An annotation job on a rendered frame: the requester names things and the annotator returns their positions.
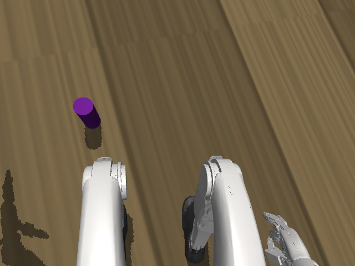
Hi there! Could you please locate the right robot foot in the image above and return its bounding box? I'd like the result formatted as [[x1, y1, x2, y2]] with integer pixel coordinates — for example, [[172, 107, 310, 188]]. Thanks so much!
[[182, 196, 205, 264]]

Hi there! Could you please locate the right robot hand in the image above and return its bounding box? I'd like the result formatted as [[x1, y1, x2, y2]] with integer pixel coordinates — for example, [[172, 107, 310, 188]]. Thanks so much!
[[263, 212, 311, 266]]

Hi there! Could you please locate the can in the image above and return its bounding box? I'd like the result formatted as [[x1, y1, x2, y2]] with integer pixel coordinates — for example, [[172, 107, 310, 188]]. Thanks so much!
[[73, 98, 101, 129]]

